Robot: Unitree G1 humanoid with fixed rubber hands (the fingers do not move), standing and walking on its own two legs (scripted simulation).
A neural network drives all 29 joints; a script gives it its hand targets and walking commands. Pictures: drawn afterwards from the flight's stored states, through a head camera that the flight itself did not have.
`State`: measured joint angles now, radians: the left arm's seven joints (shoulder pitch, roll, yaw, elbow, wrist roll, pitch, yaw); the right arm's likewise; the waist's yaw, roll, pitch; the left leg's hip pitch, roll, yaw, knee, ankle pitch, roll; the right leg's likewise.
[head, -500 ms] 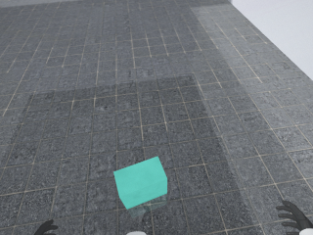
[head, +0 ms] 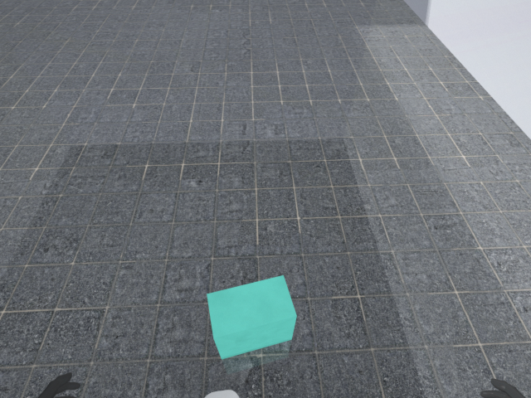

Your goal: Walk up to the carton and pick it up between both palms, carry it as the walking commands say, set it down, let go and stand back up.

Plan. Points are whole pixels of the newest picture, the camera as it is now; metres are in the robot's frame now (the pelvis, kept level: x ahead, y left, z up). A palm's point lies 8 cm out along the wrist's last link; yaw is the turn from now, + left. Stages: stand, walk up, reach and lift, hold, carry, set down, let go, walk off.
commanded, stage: walk up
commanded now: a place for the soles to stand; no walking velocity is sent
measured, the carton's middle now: (251, 318) +0.46 +0.07 -0.65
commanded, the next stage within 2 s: reach and lift in 1.50 s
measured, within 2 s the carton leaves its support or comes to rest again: neither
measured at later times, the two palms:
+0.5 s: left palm out of the picture +0.10 +0.33 -0.11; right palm (466, 333) +0.24 -0.32 -0.10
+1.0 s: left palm out of the picture +0.08 +0.33 -0.10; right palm (453, 310) +0.27 -0.30 -0.09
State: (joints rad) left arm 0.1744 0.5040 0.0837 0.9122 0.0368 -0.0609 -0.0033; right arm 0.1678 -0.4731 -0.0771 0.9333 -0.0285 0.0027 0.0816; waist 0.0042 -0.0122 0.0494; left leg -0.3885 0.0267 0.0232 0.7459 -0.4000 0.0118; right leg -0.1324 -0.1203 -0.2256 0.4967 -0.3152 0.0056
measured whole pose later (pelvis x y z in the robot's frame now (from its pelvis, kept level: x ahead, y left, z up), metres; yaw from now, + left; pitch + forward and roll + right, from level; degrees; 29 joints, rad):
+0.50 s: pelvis +0.05 -0.01 -0.03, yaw +12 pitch -2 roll +0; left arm 0.13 0.45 0.06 0.83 0.02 0.01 -0.01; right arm 0.16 -0.47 -0.05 0.82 0.01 -0.02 -0.04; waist 0.01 -0.01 0.12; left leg -0.46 -0.04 -0.06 0.94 -0.52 0.03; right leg -0.41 -0.08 -0.06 0.81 -0.37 0.00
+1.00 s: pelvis +0.06 -0.02 +0.00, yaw +17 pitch -2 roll -1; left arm 0.04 0.44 0.04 0.98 0.00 0.00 -0.02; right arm 0.08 -0.45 -0.01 1.00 -0.01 -0.04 -0.01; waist 0.02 -0.01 0.06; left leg -0.29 -0.02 -0.10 0.59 -0.27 -0.01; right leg -0.27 -0.07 -0.13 0.57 -0.26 0.01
